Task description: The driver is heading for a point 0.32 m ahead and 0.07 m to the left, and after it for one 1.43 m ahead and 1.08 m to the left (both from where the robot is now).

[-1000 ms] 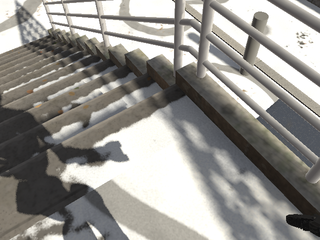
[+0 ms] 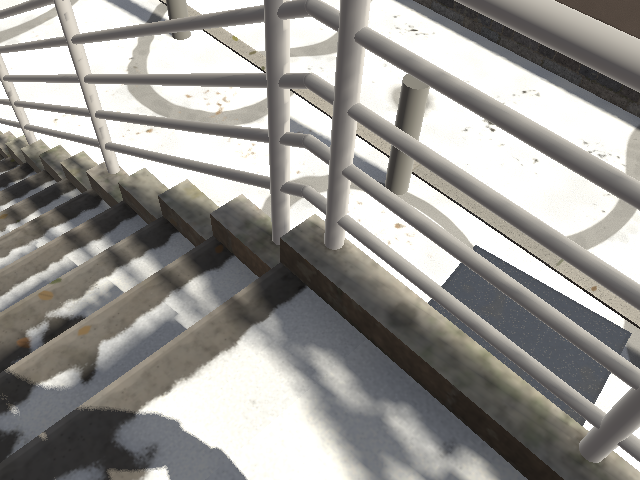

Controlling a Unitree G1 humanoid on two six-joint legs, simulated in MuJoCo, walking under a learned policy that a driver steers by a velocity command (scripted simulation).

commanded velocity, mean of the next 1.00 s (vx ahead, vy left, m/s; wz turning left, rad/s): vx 0.05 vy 0.00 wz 0.53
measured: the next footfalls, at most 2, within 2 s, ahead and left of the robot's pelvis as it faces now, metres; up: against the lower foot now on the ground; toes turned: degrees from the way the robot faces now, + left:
right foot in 0.20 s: +0.23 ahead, -0.12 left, +0.00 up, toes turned -1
left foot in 0.56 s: +0.14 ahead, +0.09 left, +0.00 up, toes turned +17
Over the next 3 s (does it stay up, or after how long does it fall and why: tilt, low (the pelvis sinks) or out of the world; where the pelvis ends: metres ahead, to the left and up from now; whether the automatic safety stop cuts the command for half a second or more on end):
stays up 0.86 0.56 -0.21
